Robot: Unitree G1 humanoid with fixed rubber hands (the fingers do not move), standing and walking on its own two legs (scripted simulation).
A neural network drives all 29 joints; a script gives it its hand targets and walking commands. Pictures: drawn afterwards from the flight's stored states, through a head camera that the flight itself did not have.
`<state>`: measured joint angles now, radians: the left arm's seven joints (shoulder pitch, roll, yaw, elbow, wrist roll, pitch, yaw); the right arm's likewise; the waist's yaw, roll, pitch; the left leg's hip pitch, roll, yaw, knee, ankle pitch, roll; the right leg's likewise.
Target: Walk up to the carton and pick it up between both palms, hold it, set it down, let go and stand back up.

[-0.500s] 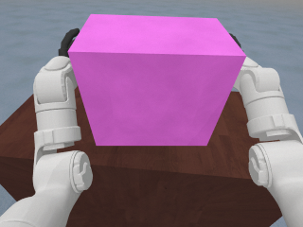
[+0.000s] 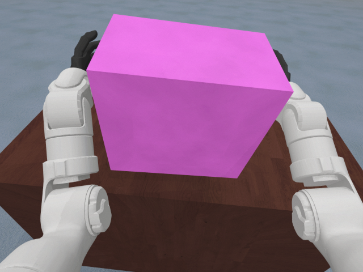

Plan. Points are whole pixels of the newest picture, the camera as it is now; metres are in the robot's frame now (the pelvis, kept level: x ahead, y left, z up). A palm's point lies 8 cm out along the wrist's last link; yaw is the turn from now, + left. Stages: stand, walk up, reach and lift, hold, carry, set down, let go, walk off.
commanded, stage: set down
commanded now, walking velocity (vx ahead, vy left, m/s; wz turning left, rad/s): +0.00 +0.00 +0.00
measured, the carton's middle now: (182, 105) +0.38 +0.01 +0.22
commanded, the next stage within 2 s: none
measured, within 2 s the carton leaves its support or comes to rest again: neither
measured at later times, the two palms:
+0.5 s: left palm (79, 89) +0.38 +0.21 +0.25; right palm (266, 97) +0.39 -0.16 +0.23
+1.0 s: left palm (103, 95) +0.43 +0.19 +0.21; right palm (266, 115) +0.41 -0.19 +0.17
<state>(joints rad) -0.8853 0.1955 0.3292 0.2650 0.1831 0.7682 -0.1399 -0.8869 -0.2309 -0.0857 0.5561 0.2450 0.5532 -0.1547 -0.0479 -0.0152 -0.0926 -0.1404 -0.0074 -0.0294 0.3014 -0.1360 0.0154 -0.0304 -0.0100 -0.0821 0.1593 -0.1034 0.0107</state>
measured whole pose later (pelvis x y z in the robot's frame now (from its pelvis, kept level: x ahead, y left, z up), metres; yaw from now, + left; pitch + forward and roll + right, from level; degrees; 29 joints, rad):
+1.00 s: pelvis +0.02 +0.02 +0.00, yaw +0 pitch +0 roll -2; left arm -0.75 0.13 0.26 0.26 0.15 0.53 -0.09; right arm -0.67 -0.19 -0.13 0.51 0.14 0.27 -0.12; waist -0.06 -0.03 0.00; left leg -0.14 -0.03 -0.03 0.31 -0.17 0.04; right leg 0.01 -0.03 -0.08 0.09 -0.09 0.04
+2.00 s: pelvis +0.01 +0.00 +0.00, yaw +0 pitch +4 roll -1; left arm -0.88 0.14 0.35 0.70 0.20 0.29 -0.14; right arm -0.72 -0.07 -0.35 0.68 -0.12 0.19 -0.06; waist -0.08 -0.03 -0.03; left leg -0.19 -0.02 -0.03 0.25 -0.12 0.03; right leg -0.09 -0.02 -0.08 0.12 -0.09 0.02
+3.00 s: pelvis +0.02 +0.00 +0.00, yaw -1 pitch +9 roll -1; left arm -0.81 0.23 0.24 0.93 0.05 0.07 -0.09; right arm -0.73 -0.05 -0.33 0.80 -0.10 0.08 -0.10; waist -0.05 -0.05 -0.09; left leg -0.30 -0.01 -0.02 0.26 -0.11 0.01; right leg -0.23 -0.02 -0.07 0.20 -0.12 0.01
